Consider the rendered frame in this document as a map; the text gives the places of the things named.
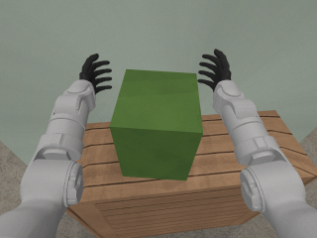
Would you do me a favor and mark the left robot hand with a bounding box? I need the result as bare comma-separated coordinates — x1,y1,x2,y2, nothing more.
79,54,112,94

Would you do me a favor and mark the pedestal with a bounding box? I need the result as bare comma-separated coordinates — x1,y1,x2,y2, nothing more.
65,110,317,238

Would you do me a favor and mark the right robot forearm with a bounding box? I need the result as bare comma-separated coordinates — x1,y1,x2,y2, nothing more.
212,79,306,199

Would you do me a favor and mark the left robot forearm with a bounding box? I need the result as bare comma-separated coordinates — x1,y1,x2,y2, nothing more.
20,79,96,201

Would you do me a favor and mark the robot left upper arm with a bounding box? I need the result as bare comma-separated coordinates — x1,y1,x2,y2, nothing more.
0,159,84,238

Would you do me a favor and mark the carton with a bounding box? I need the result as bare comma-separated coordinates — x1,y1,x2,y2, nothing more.
109,69,203,181

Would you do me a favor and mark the robot right upper arm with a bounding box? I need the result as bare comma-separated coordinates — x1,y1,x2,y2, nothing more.
240,160,317,238

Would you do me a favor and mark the right robot hand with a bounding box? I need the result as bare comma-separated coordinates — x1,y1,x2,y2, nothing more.
197,49,232,92

